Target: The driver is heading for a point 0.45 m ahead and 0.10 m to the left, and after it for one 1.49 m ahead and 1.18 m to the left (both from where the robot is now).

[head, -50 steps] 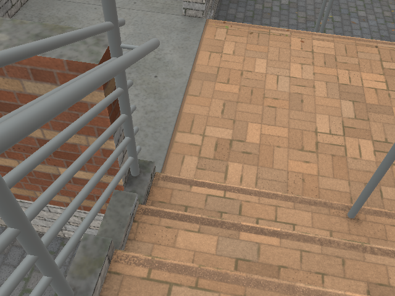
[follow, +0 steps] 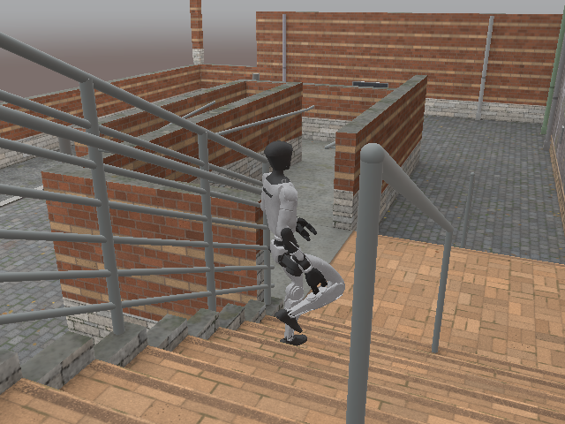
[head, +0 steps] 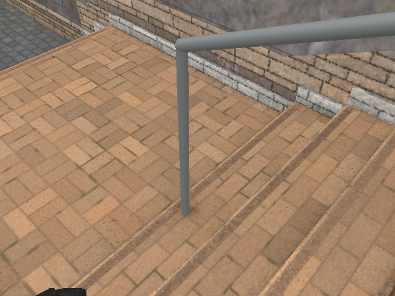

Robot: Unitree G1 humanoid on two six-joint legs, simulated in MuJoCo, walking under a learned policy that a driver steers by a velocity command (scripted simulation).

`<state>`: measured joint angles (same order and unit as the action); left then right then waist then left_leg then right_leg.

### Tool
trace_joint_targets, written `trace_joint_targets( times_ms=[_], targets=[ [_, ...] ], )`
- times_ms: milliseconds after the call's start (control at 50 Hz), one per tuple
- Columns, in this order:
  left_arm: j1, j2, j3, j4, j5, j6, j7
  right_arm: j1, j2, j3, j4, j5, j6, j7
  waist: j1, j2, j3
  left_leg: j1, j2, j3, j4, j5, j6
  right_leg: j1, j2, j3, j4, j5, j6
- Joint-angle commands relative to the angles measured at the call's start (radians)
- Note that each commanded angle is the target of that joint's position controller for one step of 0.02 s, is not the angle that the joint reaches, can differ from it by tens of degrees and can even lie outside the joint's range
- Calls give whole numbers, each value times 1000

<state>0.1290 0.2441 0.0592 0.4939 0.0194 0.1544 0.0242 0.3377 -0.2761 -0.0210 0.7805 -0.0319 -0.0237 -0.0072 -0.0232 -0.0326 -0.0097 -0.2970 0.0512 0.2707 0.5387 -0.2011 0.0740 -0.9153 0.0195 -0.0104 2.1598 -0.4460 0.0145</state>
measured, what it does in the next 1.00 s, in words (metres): walks ahead: right foot 0.15 m higher, then left foot 0.15 m lower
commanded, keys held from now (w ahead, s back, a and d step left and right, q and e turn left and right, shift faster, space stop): shift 0.26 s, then w+shift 0.22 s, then w+q+shift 0.46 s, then q+shift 0.06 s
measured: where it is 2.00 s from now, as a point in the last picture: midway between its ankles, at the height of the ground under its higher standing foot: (204, 291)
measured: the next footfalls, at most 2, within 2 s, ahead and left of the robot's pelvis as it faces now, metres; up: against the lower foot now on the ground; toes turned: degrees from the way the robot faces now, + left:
right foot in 0.28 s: -0.04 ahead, -0.19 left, +0.15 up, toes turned -8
left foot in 0.84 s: +0.28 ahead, -0.06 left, +0.00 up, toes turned +3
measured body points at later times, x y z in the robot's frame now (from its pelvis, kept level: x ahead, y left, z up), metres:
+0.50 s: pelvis +0.02 -0.10 +0.08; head +0.02 -0.14 +0.53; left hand +0.08 +0.18 -0.01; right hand +0.14 -0.40 -0.02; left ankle +0.10 +0.07 -0.54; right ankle -0.08 -0.18 -0.57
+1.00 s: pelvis +0.37 -0.11 -0.01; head +0.40 -0.12 +0.44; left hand +0.49 +0.15 -0.11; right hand +0.36 -0.39 -0.15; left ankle +0.24 -0.06 -0.73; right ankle +0.43 -0.26 -0.63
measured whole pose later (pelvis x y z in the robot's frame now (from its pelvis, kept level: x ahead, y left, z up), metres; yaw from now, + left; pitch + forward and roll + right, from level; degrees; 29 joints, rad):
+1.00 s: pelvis +0.37 -0.11 -0.01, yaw +10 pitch +1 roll +2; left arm 0.15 0.22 -0.01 0.74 0.05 -0.08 0.02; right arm 0.49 -0.27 -0.06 0.90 -0.02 -0.04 0.00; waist -0.03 -0.02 0.03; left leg -0.08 -0.19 -0.08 0.54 -0.46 0.13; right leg -0.74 -0.08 0.11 1.35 -0.32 -0.01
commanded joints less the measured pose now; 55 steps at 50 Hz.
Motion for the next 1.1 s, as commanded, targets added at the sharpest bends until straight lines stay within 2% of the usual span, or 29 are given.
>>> trace_joint_targets(
  times_ms=[20,80,180,220,260,280,300,320,340,360,400,460,520,600,680,740,760,800,820,840,860,880,920,940,980,1020,1040,1080,1100],
  targets=[
    [-143,40,8,-131,-10,-2,9,43,-184,-49,-83,-17,-31,5,-9,77,19,162,386,-340,-312,74,173,-185,-33,66,169,-60,3],
    [-189,50,4,-159,-30,-13,3,52,-146,-30,-97,-9,-24,11,-12,82,20,184,358,-294,-304,48,154,-193,-32,103,40,-143,14],
    [-200,19,-12,-156,-55,-56,6,31,-186,-30,-129,-13,-10,31,-40,161,-91,241,359,-214,-300,143,152,-78,-26,55,-148,-374,-39],
    [-174,-2,-36,-136,-79,-71,-7,-5,-176,-32,-145,-10,19,43,-53,220,-125,164,272,-103,-325,-97,51,153,-32,-26,-642,-559,-73],
    [-8,-26,-49,-90,-80,-88,-26,41,-238,-55,-107,10,38,53,-20,341,-143,74,280,-89,-390,-113,26,394,19,-86,-763,-577,-115],
    [137,3,-41,-34,-70,-92,-34,35,-220,-52,-105,17,55,58,31,237,-168,-3,282,-104,-372,-233,-18,526,25,-42,-953,-470,-154],
    [284,142,-7,2,-34,-82,-50,-34,-165,-39,-146,23,59,65,113,-86,-63,-220,195,-21,-144,-311,-92,588,-83,253,-1332,-640,-239],
    [465,350,62,51,-56,-65,-19,-383,-155,-41,-309,25,79,93,334,-522,94,-680,50,-116,322,-695,-78,554,-190,835,-1713,-1059,-398],
    [325,341,61,11,-62,-76,-13,-563,-160,-42,-369,16,76,132,339,-347,323,-898,44,-441,489,-412,-70,508,-261,1046,-1873,-940,-420],
    [214,330,50,-8,-30,-86,7,-514,-170,-48,-377,12,49,144,228,-175,299,-879,-27,-519,584,-322,-62,465,-258,1050,-1855,-812,-386],
    [123,306,49,28,4,-108,-4,-247,-186,-48,-256,-39,6,113,38,-75,146,-708,-43,-501,682,-110,-74,507,-235,832,-1668,-468,-312],
    [82,82,-33,97,20,-155,-36,-56,-127,-56,-133,-1,54,62,-46,-174,89,-473,-109,-407,793,137,-117,348,-124,421,-1518,-278,-223],
    [183,126,-4,139,16,-165,-37,-164,-120,-52,-150,16,82,84,26,-115,79,-542,-139,-414,793,166,-128,474,-140,335,-1513,-166,-198],
    [338,143,9,182,37,-204,0,-300,-120,-64,-145,-15,54,83,89,-52,79,-594,-136,-446,508,308,-80,734,-180,272,-1541,35,-200],
    [453,154,11,224,22,-226,13,-447,-78,-54,-158,20,58,122,175,-59,128,-380,-79,-305,149,392,-54,753,-196,90,-1617,100,-163],
    [376,168,1,234,26,-237,24,-349,-70,-46,-114,14,66,109,105,-71,97,-67,-117,-153,120,341,-7,668,-170,-10,-1527,461,-135],
    [374,192,2,252,33,-246,23,-255,-75,-52,-71,1,61,94,69,5,60,9,-150,-88,121,231,12,727,-155,-45,-1360,714,-135],
    [364,180,1,286,28,-240,34,76,-99,-77,26,-3,58,84,-66,-35,-47,189,-94,-188,-103,175,80,773,-157,-55,-811,947,-142],
    [236,184,13,301,28,-221,36,203,-123,-104,39,-6,62,65,-222,109,-55,402,-40,-282,-307,380,167,592,-56,-146,-300,589,-94],
    [153,82,-4,294,50,-203,31,228,-151,-102,65,23,64,56,-189,207,52,597,-11,-299,-172,514,151,140,11,-141,-55,-188,-107],
    [199,8,-39,208,10,-222,22,238,-259,-102,48,15,44,41,-72,364,-48,831,107,-419,241,1439,163,-119,-13,-69,15,-270,-84],
    [155,117,-30,131,-5,-246,21,326,-263,-115,43,14,26,31,-153,177,-247,1067,194,-657,146,1143,296,-302,-28,14,-120,-133,-57],
    [50,187,-16,172,34,-284,14,211,-235,-108,38,6,-8,8,-69,39,-37,661,238,-879,-143,230,360,-280,-117,120,-436,-47,-50],
    [-13,173,-18,155,57,-279,2,161,-199,-91,32,6,-37,-1,-41,8,35,566,207,-913,-148,226,346,-315,-95,150,-481,-14,-52],
    [-169,195,-18,101,12,-257,2,46,-177,-66,-4,13,-67,-17,38,-61,271,58,142,-755,-249,551,267,-32,-121,103,-1080,151,14],
    [-44,72,-50,166,42,-250,-11,-31,-192,-73,-20,42,-65,7,85,21,153,-246,-9,-567,-200,802,152,547,-22,-8,-1318,510,-5],
    [85,63,-50,213,47,-243,-27,-27,-201,-79,-9,44,-57,15,105,144,54,-223,5,-557,-152,875,140,692,-15,-8,-1226,648,-41],
    [112,112,-24,268,32,-250,-31,74,-162,-74,18,61,-53,11,51,118,-30,53,-64,-577,12,595,122,567,-10,37,-1396,891,-70],
    [27,107,-34,237,22,-249,-29,63,-140,-75,7,68,-51,11,21,96,28,59,-98,-573,91,362,76,580,-32,93,-1581,935,-65]
  ],
)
